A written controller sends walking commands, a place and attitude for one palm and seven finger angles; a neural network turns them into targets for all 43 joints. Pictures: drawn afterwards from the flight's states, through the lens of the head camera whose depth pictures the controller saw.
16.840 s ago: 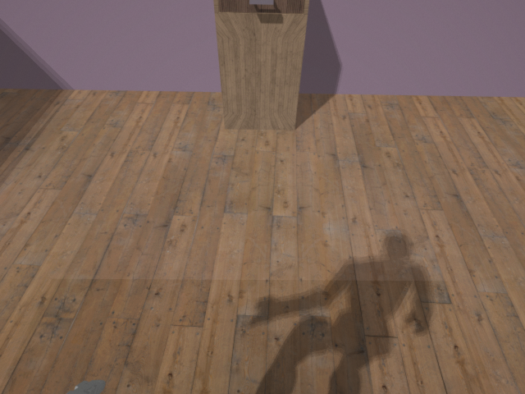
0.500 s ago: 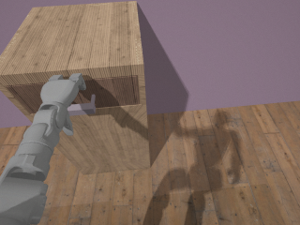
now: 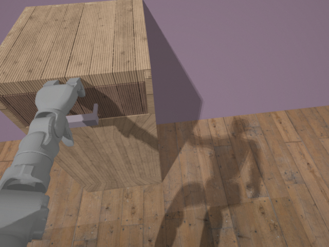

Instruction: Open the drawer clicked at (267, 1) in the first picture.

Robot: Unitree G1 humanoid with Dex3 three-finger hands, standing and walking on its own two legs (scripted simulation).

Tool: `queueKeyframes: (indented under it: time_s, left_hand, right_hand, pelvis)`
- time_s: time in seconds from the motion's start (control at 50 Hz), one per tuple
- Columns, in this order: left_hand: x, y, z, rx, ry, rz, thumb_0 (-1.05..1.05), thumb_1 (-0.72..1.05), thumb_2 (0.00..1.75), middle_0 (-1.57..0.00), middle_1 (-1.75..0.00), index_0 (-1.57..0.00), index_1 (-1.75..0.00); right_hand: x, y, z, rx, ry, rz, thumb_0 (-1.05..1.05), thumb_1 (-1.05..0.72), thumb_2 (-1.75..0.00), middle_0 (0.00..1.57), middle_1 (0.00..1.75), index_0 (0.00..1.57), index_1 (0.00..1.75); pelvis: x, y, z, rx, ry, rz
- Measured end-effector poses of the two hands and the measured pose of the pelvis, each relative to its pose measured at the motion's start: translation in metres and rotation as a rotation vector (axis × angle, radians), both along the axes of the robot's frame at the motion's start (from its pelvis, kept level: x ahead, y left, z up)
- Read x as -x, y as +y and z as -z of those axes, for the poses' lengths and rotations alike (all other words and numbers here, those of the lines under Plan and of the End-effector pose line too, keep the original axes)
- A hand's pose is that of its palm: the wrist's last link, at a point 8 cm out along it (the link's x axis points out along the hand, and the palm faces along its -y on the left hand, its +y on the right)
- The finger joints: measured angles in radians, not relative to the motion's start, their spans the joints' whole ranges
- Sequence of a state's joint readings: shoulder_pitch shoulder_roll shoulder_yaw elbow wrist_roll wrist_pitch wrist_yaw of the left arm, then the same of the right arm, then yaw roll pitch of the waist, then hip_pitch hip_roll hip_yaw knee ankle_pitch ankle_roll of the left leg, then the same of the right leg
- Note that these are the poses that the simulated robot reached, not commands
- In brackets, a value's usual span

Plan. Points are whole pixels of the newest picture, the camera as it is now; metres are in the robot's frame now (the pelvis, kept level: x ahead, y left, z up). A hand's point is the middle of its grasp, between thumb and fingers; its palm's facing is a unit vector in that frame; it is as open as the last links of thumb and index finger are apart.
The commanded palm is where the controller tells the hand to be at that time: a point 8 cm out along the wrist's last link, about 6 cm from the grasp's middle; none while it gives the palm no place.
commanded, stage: re-aim the fingers above the handle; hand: left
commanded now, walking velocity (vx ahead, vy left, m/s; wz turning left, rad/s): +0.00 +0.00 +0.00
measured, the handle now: (79, 114) +0.48 +0.26 +0.01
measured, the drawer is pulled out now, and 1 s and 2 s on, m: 0.00 0.00 0.00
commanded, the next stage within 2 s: lower the fingers behind the handle in 0.76 s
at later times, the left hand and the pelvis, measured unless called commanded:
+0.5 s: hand (68, 113) +0.44 +0.26 +0.07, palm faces -0.03 -0.02 -1.00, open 13.8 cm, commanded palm +0.42 +0.26 +0.13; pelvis +0.00 +0.00 +0.00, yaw +0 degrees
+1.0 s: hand (69, 115) +0.44 +0.26 +0.06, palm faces -0.06 -0.02 -1.00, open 13.8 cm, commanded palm +0.42 +0.26 +0.12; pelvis +0.01 +0.00 +0.00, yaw +0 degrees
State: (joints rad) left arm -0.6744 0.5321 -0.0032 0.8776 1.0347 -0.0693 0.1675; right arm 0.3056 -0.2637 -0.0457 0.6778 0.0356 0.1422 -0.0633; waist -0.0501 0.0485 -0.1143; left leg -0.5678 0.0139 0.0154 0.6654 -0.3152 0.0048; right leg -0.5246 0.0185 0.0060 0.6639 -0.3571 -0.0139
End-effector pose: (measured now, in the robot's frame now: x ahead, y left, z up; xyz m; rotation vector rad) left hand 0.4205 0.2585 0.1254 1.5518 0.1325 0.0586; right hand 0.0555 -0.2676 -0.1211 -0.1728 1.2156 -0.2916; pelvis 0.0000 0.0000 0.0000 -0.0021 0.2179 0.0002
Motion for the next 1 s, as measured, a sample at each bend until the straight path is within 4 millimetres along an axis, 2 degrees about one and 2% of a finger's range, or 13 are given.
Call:
queueKeyframes:
  time_s: [0.28,0.64,0.9,1.0]
  left_hand:
    - [0.001,0.006,0.004,-0.004,-0.005,0.003,0.00,-0.49,0.30,-0.33,-1.22,-0.33,-1.22]
    - [0.002,-0.002,0.004,0.004,-0.018,0.008,0.00,-0.49,0.30,-0.33,-1.21,-0.32,-1.20]
    - [0.001,-0.001,0.001,-0.001,-0.006,-0.001,0.00,-0.49,0.30,-0.32,-1.21,-0.33,-1.21]
    - [0.001,-0.002,0.009,0.003,0.016,0.000,0.00,-0.49,0.30,-0.32,-1.21,-0.32,-1.21]
  right_hand:
    - [0.006,-0.004,0.001,0.014,0.029,0.001,0.01,-0.90,-0.90,0.20,0.30,0.20,0.30]
    - [-0.012,0.010,0.002,-0.024,-0.014,-0.013,0.01,-0.90,-0.90,0.20,0.30,0.20,0.30]
    - [-0.018,0.005,0.000,-0.009,-0.017,-0.023,0.01,-0.90,-0.90,0.20,0.30,0.20,0.30]
    - [-0.016,0.002,0.000,-0.005,-0.009,-0.021,0.01,-0.90,-0.90,0.20,0.30,0.20,0.30]
  pelvis:
    - [-0.001,0.001,0.001,0.004,0.010,-0.009]
    - [-0.005,0.005,0.000,0.003,-0.001,-0.004]
    - [-0.007,0.004,0.000,0.001,-0.005,-0.010]
    - [-0.007,0.003,0.000,0.001,0.000,-0.009]
